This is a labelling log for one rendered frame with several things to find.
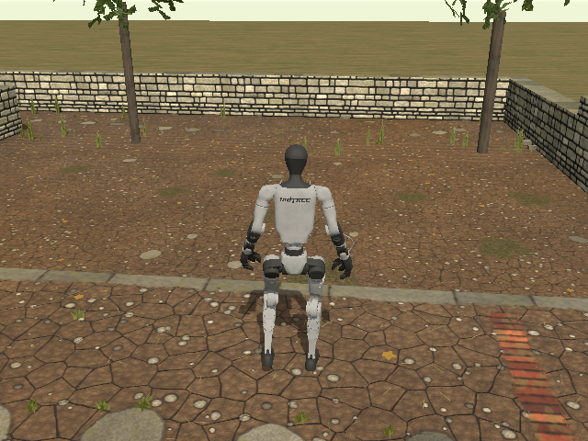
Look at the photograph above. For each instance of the robot left hand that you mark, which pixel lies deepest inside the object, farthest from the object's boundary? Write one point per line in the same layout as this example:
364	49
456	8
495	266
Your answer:
251	257

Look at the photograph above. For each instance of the robot left forearm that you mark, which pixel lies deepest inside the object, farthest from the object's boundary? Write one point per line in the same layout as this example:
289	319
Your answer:
251	240

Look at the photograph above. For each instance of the robot right upper arm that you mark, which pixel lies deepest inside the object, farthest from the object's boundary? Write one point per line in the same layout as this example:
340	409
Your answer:
328	209

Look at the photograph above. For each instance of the robot left upper arm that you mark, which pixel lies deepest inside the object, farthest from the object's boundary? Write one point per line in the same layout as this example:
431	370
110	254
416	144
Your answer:
261	206

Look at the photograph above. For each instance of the robot right hand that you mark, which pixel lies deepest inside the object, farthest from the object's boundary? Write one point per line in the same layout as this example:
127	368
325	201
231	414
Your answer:
346	265

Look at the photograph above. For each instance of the robot right forearm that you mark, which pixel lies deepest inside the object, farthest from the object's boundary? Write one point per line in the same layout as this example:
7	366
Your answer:
340	245

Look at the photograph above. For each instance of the robot right shin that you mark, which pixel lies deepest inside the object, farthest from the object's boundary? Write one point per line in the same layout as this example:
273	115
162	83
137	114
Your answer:
313	329

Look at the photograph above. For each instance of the humanoid robot torso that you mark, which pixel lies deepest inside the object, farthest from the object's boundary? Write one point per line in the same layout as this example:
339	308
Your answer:
294	219

